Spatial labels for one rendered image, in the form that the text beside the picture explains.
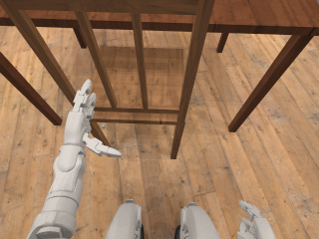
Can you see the robot left thigh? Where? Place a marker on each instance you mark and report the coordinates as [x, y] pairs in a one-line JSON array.
[[127, 220]]

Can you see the robot right shin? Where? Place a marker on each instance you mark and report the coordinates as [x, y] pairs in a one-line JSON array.
[[181, 234]]

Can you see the chair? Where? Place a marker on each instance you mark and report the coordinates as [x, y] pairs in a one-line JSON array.
[[133, 84]]

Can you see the robot right hand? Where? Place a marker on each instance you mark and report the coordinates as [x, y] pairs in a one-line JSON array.
[[258, 229]]

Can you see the table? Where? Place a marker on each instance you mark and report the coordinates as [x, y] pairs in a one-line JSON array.
[[299, 18]]

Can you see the robot left hand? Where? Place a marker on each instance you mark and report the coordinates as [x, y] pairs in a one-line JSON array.
[[78, 121]]

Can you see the robot left forearm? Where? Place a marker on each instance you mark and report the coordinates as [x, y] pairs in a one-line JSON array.
[[57, 218]]

